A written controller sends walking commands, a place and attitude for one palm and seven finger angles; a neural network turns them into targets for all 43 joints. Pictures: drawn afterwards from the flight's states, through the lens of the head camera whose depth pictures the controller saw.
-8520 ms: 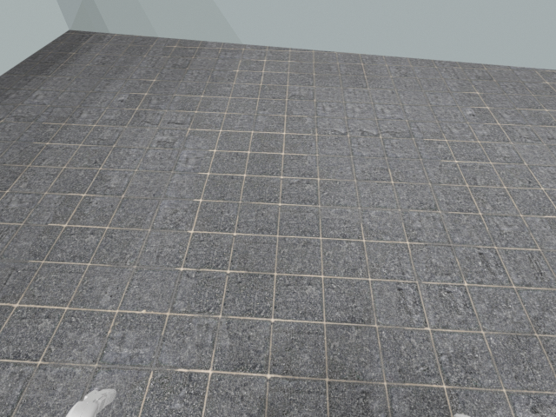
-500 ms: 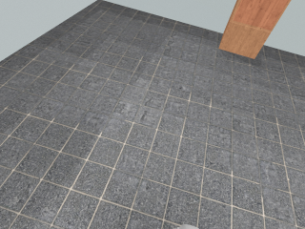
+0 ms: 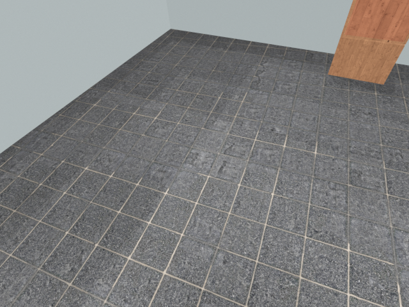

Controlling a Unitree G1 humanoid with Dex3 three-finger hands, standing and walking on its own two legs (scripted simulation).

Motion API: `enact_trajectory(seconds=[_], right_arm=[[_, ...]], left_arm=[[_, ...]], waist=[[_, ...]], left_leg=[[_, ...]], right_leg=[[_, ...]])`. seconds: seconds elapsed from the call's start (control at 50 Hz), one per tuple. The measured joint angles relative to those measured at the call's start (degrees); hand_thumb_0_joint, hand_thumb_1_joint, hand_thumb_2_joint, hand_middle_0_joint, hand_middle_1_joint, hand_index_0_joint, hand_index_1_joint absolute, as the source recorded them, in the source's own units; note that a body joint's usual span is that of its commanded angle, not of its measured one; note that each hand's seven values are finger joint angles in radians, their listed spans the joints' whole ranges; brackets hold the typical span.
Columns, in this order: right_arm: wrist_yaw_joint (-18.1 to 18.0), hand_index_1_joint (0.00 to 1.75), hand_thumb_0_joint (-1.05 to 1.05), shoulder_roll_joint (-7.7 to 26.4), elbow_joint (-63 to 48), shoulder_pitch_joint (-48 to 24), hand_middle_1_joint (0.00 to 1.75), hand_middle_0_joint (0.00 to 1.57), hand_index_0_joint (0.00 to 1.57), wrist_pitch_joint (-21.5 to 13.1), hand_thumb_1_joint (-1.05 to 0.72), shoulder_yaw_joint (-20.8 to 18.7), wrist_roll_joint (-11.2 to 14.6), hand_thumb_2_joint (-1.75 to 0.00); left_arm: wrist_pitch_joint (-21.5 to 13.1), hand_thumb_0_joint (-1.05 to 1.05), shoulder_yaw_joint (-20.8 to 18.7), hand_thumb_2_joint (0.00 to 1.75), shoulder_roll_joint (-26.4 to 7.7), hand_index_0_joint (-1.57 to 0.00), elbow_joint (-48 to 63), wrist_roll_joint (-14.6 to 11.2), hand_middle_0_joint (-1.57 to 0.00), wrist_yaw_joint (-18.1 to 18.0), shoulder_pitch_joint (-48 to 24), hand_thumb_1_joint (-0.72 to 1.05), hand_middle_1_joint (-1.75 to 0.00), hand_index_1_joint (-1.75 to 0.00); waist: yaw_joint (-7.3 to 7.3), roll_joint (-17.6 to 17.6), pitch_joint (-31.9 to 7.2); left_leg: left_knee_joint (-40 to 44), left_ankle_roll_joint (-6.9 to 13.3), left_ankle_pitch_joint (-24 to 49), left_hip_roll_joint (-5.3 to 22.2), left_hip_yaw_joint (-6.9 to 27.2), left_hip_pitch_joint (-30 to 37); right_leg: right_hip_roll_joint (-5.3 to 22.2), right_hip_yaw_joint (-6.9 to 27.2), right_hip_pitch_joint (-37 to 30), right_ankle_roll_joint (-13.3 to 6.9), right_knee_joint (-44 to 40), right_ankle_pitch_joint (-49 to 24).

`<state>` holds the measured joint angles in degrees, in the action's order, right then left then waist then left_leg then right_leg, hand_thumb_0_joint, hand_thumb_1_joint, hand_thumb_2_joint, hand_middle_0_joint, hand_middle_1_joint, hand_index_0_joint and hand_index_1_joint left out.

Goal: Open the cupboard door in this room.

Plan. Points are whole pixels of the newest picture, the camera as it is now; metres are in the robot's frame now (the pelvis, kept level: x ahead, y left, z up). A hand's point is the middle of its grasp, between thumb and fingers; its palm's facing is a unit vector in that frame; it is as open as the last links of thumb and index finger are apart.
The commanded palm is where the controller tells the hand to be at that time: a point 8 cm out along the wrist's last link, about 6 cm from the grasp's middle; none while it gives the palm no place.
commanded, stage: stand and wait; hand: left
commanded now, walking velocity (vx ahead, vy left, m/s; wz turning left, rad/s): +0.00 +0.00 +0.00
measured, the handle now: out of the picture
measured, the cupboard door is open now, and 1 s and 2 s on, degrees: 0 0 0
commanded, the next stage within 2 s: turn or walk to find it in 0.30 s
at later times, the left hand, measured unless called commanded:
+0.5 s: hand out of the picture -0.04 +0.17 -0.18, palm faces +0.14 -0.98 -0.17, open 7.4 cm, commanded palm none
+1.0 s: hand out of the picture -0.04 +0.27 -0.17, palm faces +0.27 -0.94 -0.22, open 7.4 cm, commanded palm none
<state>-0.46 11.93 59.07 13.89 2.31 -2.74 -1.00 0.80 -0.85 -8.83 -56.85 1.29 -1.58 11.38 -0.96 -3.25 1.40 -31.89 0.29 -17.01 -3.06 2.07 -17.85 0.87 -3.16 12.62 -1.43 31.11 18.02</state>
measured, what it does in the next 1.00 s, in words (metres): steps on the spot: left foot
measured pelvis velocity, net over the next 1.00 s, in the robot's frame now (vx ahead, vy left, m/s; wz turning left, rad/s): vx -0.07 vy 0.06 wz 0.25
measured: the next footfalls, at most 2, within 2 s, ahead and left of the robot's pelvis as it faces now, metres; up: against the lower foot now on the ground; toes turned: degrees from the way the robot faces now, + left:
left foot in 0.34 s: -0.02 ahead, +0.13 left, +0.00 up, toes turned +15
right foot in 1.42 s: -0.01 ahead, -0.10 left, +0.00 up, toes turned +23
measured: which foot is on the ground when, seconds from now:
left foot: up 0.00-0.32, down 0.34-1.00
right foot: down 0.00-0.82, up 0.84-1.00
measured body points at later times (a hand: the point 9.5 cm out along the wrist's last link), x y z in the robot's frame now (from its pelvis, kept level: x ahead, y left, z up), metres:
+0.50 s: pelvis -0.02 +0.00 +0.00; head -0.01 +0.01 +0.45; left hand -0.05 +0.22 -0.16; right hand +0.02 -0.22 -0.15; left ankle -0.05 +0.13 -0.73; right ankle -0.01 -0.09 -0.73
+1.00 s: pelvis -0.07 +0.06 +0.01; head -0.04 +0.09 +0.45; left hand -0.06 +0.32 -0.15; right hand +0.03 -0.17 -0.13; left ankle -0.06 +0.12 -0.73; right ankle -0.06 -0.10 -0.65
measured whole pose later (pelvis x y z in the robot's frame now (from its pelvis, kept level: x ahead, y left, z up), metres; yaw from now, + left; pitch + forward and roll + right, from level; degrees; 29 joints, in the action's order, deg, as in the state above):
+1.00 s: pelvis -0.07 +0.06 +0.01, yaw +15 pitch +1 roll -2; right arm -0.8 10.2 57.6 13.8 0.9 -2.0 -1.5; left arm 3.2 -3.9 -13.2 -56.9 1.4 -1.1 8.7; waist -0.7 0.6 3.7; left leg -26.8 4.6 -12.3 -2.2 -1.0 -15.2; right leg 4.0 -2.2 26.9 3.4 61.9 22.1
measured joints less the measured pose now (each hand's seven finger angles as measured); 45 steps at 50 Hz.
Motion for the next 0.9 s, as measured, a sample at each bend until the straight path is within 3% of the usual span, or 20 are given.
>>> enact_trajectory(seconds=[0.06,0.16,0.28,0.34,0.38,0.48,0.66,0.76,0.8,0.84,0.9], right_arm=[[0.12,0.3,0.0,-0.34,0.98,0.64,0.3,0.2,0.2,0.75,-0.91,0.01,-0.25,-0.9],[0.0,0.3,0.0,-0.2,2.52,0.82,0.3,0.19,0.2,0.83,-0.91,-0.25,-0.12,-0.9],[-0.63,0.3,0.0,-0.27,4.41,0.07,0.3,0.19,0.2,0.65,-0.91,0.15,0.16,-0.9],[-0.95,0.3,0.0,-0.73,4.98,-0.47,0.3,0.19,0.2,-0.39,-0.91,0.76,0.34,-0.9],[-1.16,0.3,0.0,-1.7,5.7,-1.01,0.3,0.19,0.2,-1.16,-0.91,1.13,0.3,-0.9],[-1.45,0.3,0.01,-3.11,5.75,-1.77,0.3,0.19,0.2,-1.41,-0.91,1.75,0.12,-0.9],[-0.49,0.3,0.01,-1.77,2.18,-2.58,0.3,0.2,0.2,-0.16,-0.92,0.96,-0.21,-0.9],[0.24,0.3,0.0,-1.04,0.4,-2.09,0.3,0.2,0.2,0.58,-0.91,0.13,-0.26,-0.9],[0.55,0.3,0.0,-0.84,0.02,-1.64,0.3,0.2,0.2,0.53,-0.91,0.01,-0.18,-0.9],[0.69,0.3,0.0,-1.12,-0.41,-1.32,0.3,0.2,0.2,0.0,-0.91,0.01,-0.41,-0.9],[0.35,0.3,0.0,-1.33,-1.07,-1.02,0.3,0.2,0.2,-0.62,-0.91,0.11,-0.66,-0.9]], left_arm=[[-0.42,0.0,0.11,0.9,0.77,-0.2,-0.88,-0.13,-0.21,-0.29,1.82,0.92,-0.3,-0.29],[-0.78,0.0,0.21,0.9,0.72,-0.2,-2.84,-0.31,-0.21,-0.09,3.05,0.94,-0.3,-0.3],[-1.29,0.0,0.21,0.9,1.37,-0.2,-4.76,0.02,-0.21,0.04,4.22,0.93,-0.3,-0.3],[-1.16,0.0,0.21,0.9,1.45,-0.2,-6.2,-0.28,-0.21,-0.04,4.59,0.92,-0.3,-0.3],[-0.73,0.0,0.09,0.9,1.02,-0.2,-7.28,-0.65,-0.21,-0.07,4.24,0.92,-0.3,-0.29],[0.19,0.01,-0.2,0.9,0.32,-0.2,-8.07,-0.78,-0.21,0.0,3.88,0.91,-0.3,-0.29],[0.53,0.0,-1.42,0.9,-0.91,-0.2,-4.96,-0.03,-0.2,0.19,2.16,0.91,-0.3,-0.29],[0.74,0.0,-2.31,0.9,-2.29,-0.2,-2.7,0.5,-0.21,0.05,0.8,0.91,-0.3,-0.29],[0.79,0.0,-2.58,0.9,-2.95,-0.2,-1.9,0.51,-0.21,0.08,0.28,0.91,-0.3,-0.29],[1.41,0.0,-2.86,0.9,-3.76,-0.2,-1.3,0.1,-0.2,0.14,-0.14,0.91,-0.3,-0.29],[2.78,0.0,-2.96,0.9,-4.07,-0.2,-1.09,0.13,-0.2,0.14,-0.81,0.91,-0.3,-0.29]], waist=[[0.45,0.84,-0.59],[0.63,0.58,0.19],[1.91,0.65,1.04],[2.16,0.98,1.11],[2.2,2.44,1.41],[2.68,4.5,1.08],[2.41,3.01,1.06],[1.62,2.93,2.3],[1.43,3.63,2.64],[1.64,5.4,2.89],[1.13,5.08,2.59]], left_leg=[[-7.85,-0.74,-5.17,0.62,-0.2,-1.73],[-15.25,-1.79,-4.33,3.87,-0.19,-2.19],[-7.62,-2.32,-5.94,5.69,-1.74,2.81],[2.31,-2.06,-0.15,5.87,-2.26,7.32],[4.91,-1.82,-0.55,5.28,-2.27,8.69],[4.7,-1.08,0.07,3.98,-2.29,8.99],[0.18,0.04,0.03,2.25,0.03,3.83],[-8.76,-0.61,-6.14,3.87,-3.05,-0.55],[-6.21,-0.65,-3.58,4.31,-4.44,0.16],[-5.7,1.66,-1.18,2.63,-5.33,0.14],[-2.86,3.8,-0.53,1.96,-5.14,0.89]], right_leg=[[0.27,-0.4,-1.29,-1.41,-2.27,-1.23],[-0.64,-1.88,-2.59,-2.05,-5.33,-3.06],[-1.44,-2.92,-1.4,-2.2,-5.36,-3.55],[-1.82,-3.58,-0.45,-1.69,-4.16,-3.19],[-1.08,-3.84,-0.19,-1.13,-3.02,-2.64],[0.22,-3.77,-0.93,-0.08,-3.33,-3.3],[2.19,-6.1,1.99,0.67,-1.05,-3.39],[3.91,-9.05,2.85,1.37,1.01,-2.72],[5.26,-9.96,3.37,2.26,2.86,-1.95],[6.96,-8.53,5.31,3.36,7.48,1.9],[4.87,-3.21,10.25,3.67,20.3,7.99]])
